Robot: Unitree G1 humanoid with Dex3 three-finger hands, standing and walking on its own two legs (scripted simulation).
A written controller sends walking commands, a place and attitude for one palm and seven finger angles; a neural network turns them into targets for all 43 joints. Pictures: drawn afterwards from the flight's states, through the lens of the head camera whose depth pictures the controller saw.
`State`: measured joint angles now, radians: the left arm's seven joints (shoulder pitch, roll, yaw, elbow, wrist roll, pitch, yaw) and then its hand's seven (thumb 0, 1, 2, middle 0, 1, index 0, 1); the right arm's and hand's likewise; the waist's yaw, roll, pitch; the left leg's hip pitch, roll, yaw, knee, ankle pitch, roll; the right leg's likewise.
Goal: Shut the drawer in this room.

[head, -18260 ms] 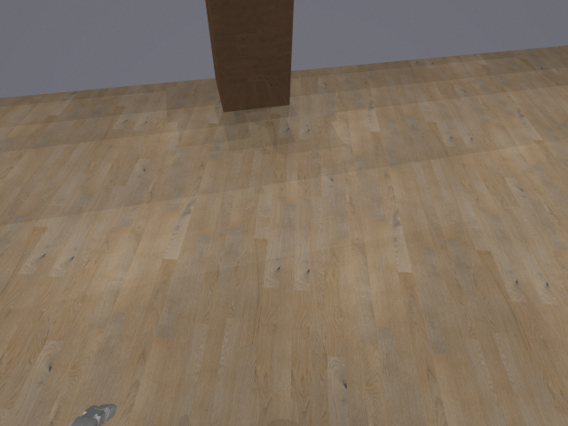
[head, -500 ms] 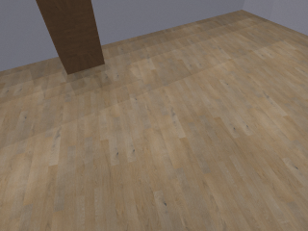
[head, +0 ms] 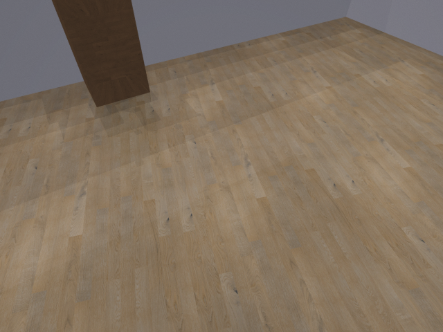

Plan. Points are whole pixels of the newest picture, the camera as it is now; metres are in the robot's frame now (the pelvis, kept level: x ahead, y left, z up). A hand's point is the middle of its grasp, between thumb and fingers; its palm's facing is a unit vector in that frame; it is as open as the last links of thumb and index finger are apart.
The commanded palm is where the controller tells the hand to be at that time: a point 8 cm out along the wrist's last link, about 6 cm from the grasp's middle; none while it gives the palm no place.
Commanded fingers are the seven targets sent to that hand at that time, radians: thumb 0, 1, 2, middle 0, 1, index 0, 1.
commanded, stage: turn or walk to find it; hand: left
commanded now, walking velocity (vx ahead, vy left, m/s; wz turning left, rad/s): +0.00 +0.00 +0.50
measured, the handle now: out of the picture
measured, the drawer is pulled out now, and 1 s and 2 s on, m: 0.26 0.26 0.26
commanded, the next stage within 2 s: stand and wait in 0.76 s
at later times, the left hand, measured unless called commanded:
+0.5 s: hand out of the picture +0.01 +0.22 -0.19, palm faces +0.18 -0.96 -0.22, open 7.4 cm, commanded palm none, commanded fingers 0.00 0.90 0.90 -0.20 -0.30 -0.20 -0.30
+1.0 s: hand out of the picture +0.12 +0.15 -0.15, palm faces +0.38 -0.88 -0.28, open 7.1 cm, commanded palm none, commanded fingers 0.00 0.90 0.90 -0.20 -0.30 -0.20 -0.30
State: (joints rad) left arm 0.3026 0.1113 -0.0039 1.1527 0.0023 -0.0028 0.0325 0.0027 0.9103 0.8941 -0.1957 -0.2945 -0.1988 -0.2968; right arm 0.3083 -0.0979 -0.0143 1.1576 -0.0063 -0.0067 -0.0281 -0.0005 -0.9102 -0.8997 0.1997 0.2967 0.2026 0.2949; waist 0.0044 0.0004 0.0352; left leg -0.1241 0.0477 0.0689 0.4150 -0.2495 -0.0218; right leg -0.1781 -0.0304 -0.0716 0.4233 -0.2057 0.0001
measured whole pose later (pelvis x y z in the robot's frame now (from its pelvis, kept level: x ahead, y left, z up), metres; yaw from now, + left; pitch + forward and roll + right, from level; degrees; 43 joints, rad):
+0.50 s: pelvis +0.00 +0.02 -0.01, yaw +9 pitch +1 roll -1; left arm 0.23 0.22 0.07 1.03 0.03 0.05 0.01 0.00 0.91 0.89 -0.20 -0.29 -0.20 -0.30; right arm 0.29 -0.17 -0.06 1.00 -0.03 0.00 0.00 0.00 -0.91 -0.90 0.20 0.30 0.20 0.29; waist -0.02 -0.02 0.02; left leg -0.31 -0.02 -0.06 0.62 -0.33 0.02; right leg -0.39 -0.07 -0.10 0.88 -0.49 0.03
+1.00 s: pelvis +0.16 -0.05 +0.00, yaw +21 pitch -1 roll +3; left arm 0.28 0.16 0.04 1.03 0.01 -0.06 0.02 -0.01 0.96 0.89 -0.20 -0.29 -0.20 -0.30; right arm 0.27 -0.23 -0.08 1.04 -0.02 0.01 0.01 0.00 -0.91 -0.90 0.20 0.30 0.20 0.29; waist -0.02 0.05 0.05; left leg -0.54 0.04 0.00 1.11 -0.27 -0.03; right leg -0.11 -0.05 -0.16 0.41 -0.29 -0.05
